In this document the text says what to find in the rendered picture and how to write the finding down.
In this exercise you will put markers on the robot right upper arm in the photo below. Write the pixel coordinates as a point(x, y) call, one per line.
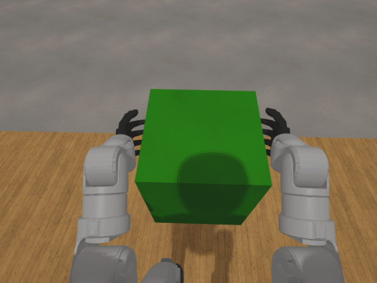
point(299, 264)

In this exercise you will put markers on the right robot forearm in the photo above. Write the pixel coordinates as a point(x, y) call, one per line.
point(304, 184)

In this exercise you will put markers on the robot left upper arm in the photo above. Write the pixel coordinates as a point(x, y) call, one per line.
point(105, 264)

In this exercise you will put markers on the carton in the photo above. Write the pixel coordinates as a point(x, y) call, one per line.
point(202, 158)

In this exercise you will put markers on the left robot shin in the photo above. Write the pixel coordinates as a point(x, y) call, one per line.
point(167, 260)

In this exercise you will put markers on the left robot hand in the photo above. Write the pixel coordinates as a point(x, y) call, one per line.
point(125, 127)

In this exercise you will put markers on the right robot hand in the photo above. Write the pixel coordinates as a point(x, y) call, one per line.
point(279, 126)

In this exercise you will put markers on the robot left thigh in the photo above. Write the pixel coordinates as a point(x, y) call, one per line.
point(162, 272)

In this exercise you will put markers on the left robot forearm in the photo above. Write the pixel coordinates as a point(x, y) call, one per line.
point(105, 187)

